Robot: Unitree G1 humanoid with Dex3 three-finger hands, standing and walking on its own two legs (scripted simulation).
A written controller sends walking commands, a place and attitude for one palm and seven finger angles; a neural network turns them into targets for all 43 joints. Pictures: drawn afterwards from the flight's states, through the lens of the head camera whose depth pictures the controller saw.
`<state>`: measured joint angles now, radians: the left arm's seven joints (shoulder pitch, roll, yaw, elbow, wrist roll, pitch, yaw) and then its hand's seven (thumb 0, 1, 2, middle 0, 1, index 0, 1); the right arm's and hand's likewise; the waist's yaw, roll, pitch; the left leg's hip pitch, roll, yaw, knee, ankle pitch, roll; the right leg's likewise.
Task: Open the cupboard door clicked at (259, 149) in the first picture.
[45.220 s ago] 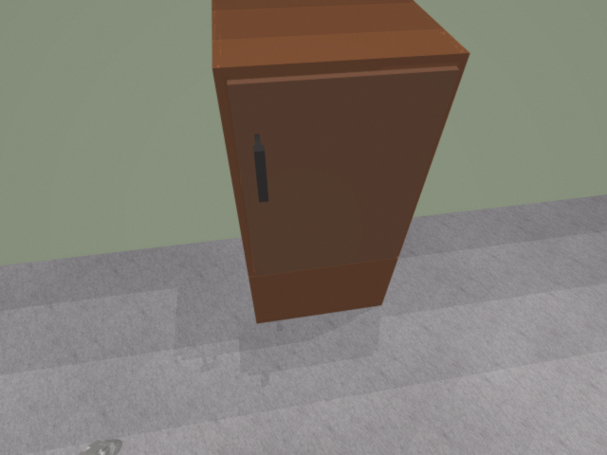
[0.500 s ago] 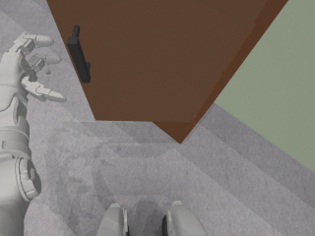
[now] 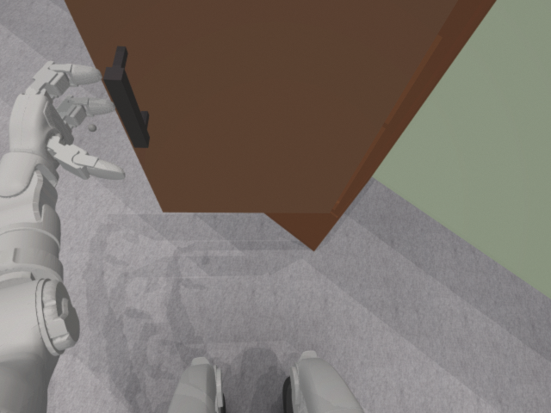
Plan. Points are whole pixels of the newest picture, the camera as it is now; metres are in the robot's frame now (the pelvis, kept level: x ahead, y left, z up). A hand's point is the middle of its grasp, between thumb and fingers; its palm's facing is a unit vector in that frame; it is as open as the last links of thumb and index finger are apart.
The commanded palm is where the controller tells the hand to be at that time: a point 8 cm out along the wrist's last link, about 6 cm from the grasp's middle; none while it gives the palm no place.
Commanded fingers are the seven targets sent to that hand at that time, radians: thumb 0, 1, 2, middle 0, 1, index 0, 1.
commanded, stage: slide the fingers in behind the handle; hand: left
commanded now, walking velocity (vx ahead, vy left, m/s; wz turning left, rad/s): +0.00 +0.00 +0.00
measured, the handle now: (132, 101) +0.53 +0.17 +0.07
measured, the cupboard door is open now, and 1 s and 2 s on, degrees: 41 41 41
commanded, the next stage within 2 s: close the thumb around the handle in 1.32 s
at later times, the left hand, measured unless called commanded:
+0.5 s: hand (118, 132) +0.48 +0.19 +0.07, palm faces -0.04 -1.00 +0.00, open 14.0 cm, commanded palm +0.46 +0.23 +0.07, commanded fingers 0.00 -0.50 0.30 -0.30 -1.20 -0.30 -1.20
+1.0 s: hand (142, 132) +0.48 +0.16 +0.07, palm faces -0.04 -1.00 +0.00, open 14.0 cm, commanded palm +0.46 +0.21 +0.07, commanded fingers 0.00 -0.50 0.30 -0.30 -1.20 -0.30 -1.20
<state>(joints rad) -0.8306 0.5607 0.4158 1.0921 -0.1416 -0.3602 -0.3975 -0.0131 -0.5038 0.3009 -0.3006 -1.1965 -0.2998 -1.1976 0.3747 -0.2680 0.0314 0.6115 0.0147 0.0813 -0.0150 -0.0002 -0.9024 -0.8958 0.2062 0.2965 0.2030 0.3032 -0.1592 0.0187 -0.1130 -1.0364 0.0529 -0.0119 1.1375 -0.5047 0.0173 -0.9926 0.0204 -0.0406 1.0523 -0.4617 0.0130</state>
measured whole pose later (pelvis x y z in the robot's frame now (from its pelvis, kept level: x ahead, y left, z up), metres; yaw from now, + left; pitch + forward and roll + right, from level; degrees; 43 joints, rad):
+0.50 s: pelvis +0.00 -0.01 +0.00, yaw +0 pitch +21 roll -3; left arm -0.80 0.46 0.37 1.09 -0.13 -0.41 -0.31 -0.01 -0.50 0.30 -0.30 -1.20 -0.30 -1.20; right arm 0.34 -0.26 0.03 0.60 0.01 0.07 0.00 0.00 -0.90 -0.90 0.21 0.30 0.20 0.30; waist -0.15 0.02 -0.12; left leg -1.00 0.05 -0.01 1.13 -0.50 0.01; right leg -0.97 0.02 -0.04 1.06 -0.47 0.01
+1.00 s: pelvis -0.01 -0.01 +0.00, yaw +0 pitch +21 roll -3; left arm -0.82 0.40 0.34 1.09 -0.11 -0.42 -0.23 -0.01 -0.50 0.30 -0.30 -1.20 -0.31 -1.20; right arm 0.36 -0.25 0.02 0.62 0.00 0.06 0.01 0.00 -0.90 -0.90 0.21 0.30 0.20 0.30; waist -0.16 0.02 -0.12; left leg -1.01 0.05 -0.01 1.13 -0.49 0.01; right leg -0.98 0.01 -0.03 1.07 -0.46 0.00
